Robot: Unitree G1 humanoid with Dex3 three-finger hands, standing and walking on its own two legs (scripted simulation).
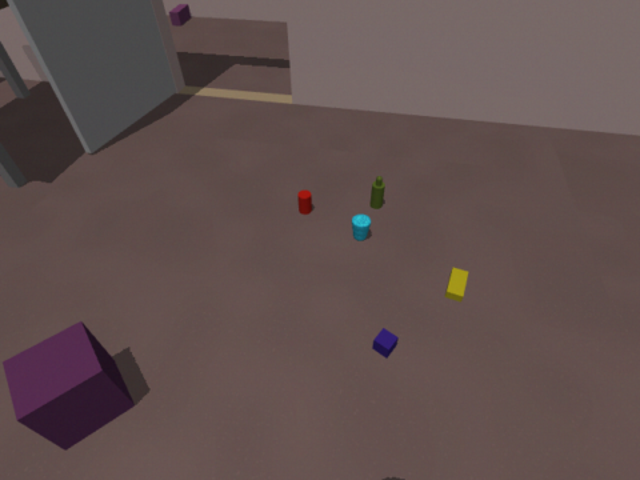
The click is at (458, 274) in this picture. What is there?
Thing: flat box
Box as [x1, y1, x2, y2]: [445, 267, 467, 301]
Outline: 453,267 450,274 445,296 460,301 463,295 467,271
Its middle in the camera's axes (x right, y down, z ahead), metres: +0.54 +0.16 +1.54
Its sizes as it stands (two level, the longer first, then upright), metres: 0.131 0.062 0.035
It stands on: the floor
